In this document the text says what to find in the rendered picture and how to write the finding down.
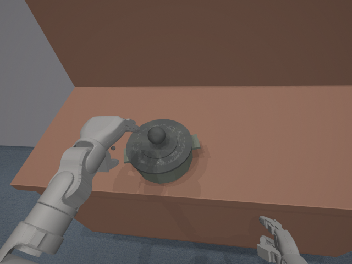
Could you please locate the pot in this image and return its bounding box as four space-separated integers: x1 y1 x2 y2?
124 134 201 184

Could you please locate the knob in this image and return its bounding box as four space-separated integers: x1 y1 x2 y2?
148 126 166 144

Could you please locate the left robot upper arm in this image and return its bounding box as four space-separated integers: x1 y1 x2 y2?
0 253 39 264

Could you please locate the table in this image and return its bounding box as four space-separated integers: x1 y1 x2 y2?
10 0 352 257

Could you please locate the lid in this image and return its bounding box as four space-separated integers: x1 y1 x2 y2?
126 119 193 174

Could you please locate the left robot hand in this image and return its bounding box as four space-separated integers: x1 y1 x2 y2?
80 115 140 172

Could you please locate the robot left forearm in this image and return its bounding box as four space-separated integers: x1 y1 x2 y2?
0 137 106 263

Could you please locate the robot right forearm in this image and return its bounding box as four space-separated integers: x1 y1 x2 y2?
280 253 308 264

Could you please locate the right robot hand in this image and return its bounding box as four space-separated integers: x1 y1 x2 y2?
257 216 300 264

